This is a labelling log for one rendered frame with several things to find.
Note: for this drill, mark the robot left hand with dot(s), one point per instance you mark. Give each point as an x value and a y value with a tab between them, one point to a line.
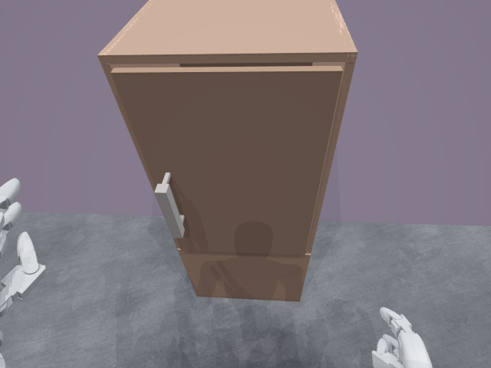
22	279

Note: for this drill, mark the robot right hand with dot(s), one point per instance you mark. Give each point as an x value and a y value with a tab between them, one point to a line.
408	352

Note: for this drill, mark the cupboard door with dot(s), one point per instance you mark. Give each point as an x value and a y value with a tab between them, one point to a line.
245	148

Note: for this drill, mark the handle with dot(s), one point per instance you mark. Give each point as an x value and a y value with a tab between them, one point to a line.
169	209

